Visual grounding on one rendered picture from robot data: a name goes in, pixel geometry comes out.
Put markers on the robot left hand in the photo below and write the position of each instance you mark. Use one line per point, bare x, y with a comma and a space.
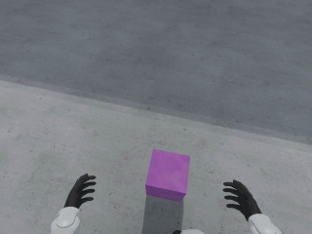
74, 198

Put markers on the robot right hand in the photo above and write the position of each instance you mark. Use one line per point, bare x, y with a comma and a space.
248, 205

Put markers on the carton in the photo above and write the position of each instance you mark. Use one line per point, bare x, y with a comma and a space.
167, 175

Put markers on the right robot forearm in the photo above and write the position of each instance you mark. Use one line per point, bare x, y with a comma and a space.
262, 224

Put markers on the left robot forearm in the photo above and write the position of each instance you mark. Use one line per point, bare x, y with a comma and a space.
67, 221

